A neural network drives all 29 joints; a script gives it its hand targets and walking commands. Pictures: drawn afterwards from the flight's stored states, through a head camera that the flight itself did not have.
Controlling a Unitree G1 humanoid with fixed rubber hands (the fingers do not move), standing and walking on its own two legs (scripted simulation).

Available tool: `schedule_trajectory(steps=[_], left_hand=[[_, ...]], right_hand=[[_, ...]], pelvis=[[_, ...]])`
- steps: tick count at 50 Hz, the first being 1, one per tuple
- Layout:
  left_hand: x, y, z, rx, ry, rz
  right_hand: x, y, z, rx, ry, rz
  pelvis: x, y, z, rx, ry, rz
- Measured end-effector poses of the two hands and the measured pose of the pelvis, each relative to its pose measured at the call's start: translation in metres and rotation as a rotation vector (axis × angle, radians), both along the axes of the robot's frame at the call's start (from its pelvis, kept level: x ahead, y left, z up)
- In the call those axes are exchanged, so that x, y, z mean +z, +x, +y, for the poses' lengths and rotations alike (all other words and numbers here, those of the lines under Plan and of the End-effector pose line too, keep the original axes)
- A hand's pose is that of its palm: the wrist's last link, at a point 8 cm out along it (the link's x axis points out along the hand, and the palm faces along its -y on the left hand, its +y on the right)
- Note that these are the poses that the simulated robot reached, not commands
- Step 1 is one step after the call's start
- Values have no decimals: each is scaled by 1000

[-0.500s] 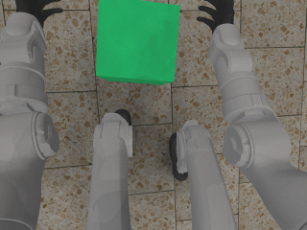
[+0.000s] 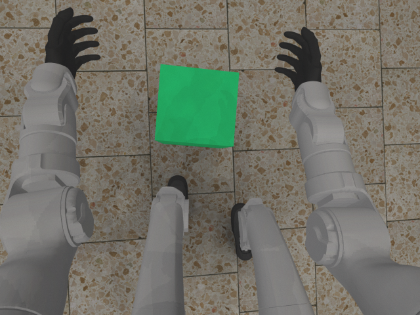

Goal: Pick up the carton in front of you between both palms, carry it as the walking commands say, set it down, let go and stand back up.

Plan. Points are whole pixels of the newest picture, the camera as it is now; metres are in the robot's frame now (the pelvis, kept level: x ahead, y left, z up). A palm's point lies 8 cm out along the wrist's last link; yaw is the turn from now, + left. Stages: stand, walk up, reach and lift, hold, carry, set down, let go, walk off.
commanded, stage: set down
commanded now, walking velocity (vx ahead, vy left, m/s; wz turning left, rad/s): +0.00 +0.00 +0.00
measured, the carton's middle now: (195, 113) +0.48 +0.06 -0.48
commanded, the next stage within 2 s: let go in 0.04 s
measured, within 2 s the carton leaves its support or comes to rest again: neither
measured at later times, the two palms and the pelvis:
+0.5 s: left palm (14, 132) +0.36 +0.28 +0.00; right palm (379, 130) +0.39 -0.16 +0.02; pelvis +0.06 +0.01 +0.11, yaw +4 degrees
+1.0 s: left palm (21, 281) +0.23 +0.21 +0.10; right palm out of the picture +0.27 -0.25 +0.10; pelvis +0.09 -0.03 +0.17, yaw +4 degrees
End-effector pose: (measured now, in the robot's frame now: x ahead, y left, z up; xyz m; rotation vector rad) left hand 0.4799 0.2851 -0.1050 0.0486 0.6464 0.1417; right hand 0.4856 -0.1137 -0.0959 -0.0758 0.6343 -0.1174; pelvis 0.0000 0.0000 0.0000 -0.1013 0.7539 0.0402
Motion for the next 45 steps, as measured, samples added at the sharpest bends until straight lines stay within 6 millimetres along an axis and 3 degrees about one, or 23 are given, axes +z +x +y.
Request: schedule_trajectory(steps=[9,15,21,28,39,45], left_hand=[[34,-13,3,-8,45,37],[54,-57,7,-8,92,97],[87,-99,4,-3,82,121],[124,-135,-12,-14,77,125],[175,-207,-48,-20,81,145],[196,-235,-66,-26,80,146]], right_hand=[[35,-12,-3,45,-34,23],[55,-45,-15,122,-89,91],[88,-77,-35,147,-99,135],[126,-109,-61,149,-90,141],[175,-183,-110,142,-97,154],[194,-210,-133,132,-93,146]], pelvis=[[39,13,5,6,12,-28],[69,30,8,16,26,-93],[97,49,8,23,43,-183],[123,67,3,24,69,-298],[156,86,-15,16,117,-531],[166,92,-27,11,139,-669]])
